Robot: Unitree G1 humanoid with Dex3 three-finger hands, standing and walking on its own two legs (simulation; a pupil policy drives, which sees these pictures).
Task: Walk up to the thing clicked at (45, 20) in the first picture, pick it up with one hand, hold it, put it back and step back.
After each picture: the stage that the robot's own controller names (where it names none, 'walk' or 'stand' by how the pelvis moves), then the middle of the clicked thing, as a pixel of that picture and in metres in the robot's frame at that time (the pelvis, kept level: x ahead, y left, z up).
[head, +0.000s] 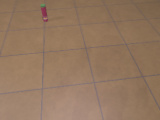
stand; (44, 13) +2.05 +0.49 -0.66
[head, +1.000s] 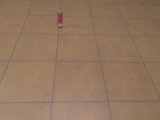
walk; (60, 19) +1.94 +0.19 -0.64
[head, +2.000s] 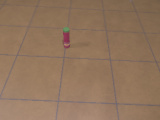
walk; (66, 38) +1.35 +0.12 -0.64
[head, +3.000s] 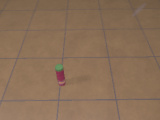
walk; (60, 75) +0.88 +0.17 -0.64
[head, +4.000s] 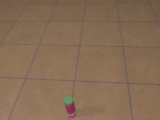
walk; (70, 107) +0.57 +0.16 -0.64
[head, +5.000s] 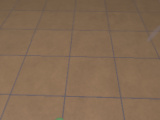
stand; out of the picture +0.43 +0.16 -0.64
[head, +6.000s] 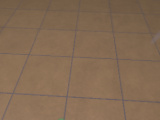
stand; out of the picture +0.42 +0.15 -0.66
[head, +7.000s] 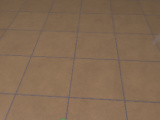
stand; out of the picture +0.43 +0.15 -0.66
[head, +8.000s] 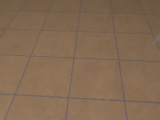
stand; out of the picture +0.42 +0.15 -0.66
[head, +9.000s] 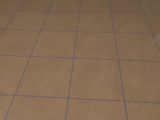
stand; out of the picture +0.41 +0.15 -0.66
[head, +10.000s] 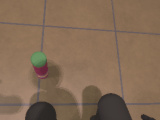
go down; (40, 67) +0.50 +0.15 -0.37
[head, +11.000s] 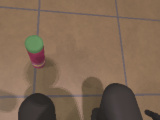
go down; (36, 54) +0.51 +0.15 -0.29
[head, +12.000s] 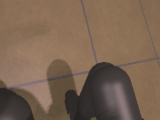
close in; out of the picture +0.52 +0.20 -0.18
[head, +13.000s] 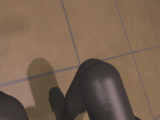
close; out of the picture +0.52 +0.22 -0.18
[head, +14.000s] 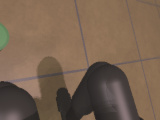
lift; out of the picture +0.43 +0.18 -0.17
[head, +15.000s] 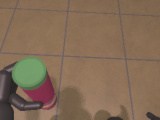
lift; (40, 89) +0.32 +0.14 +0.03
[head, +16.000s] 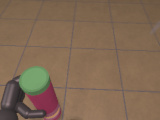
hold; (44, 99) +0.29 +0.13 +0.04
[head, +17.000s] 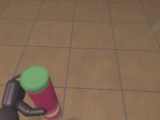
hold; (44, 97) +0.30 +0.13 +0.04
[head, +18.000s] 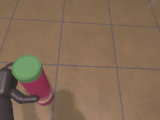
crouch; (37, 85) +0.35 +0.14 -0.01
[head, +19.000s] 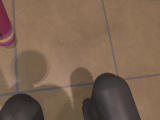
lower; out of the picture +0.53 +0.16 -0.03
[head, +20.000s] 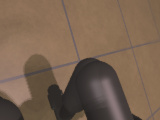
lower; out of the picture +0.49 +0.21 -0.17
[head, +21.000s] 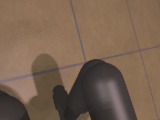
lower; out of the picture +0.47 +0.20 -0.18
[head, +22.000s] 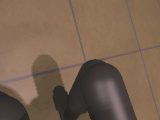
lower; out of the picture +0.47 +0.20 -0.18
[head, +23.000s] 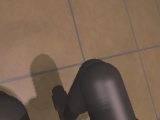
lower; out of the picture +0.48 +0.20 -0.17
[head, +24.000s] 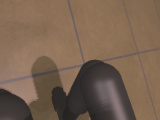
open; out of the picture +0.48 +0.17 -0.19
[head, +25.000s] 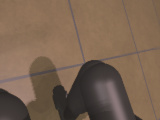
stand; out of the picture +0.47 +0.18 -0.19
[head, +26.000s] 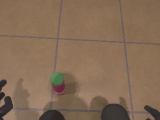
walk; (58, 85) +0.45 +0.11 -0.43
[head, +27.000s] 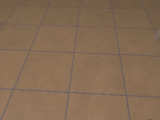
stand; out of the picture +0.38 +0.10 -0.60
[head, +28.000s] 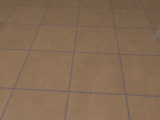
stand; out of the picture +0.39 +0.10 -0.60
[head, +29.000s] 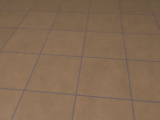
stand; out of the picture +0.40 +0.10 -0.65
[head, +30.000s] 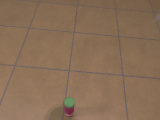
walk; (69, 108) +0.46 +0.05 -0.64
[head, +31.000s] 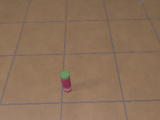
walk; (66, 82) +0.68 +0.14 -0.62
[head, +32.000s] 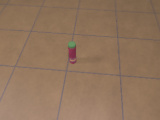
stand; (72, 53) +1.01 +0.10 -0.63
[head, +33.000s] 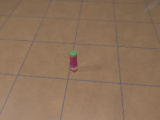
stand; (73, 61) +1.02 +0.08 -0.64
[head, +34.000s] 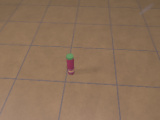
stand; (70, 64) +1.04 +0.11 -0.66
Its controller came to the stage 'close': yes
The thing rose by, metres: 0.69
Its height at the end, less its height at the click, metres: +0.00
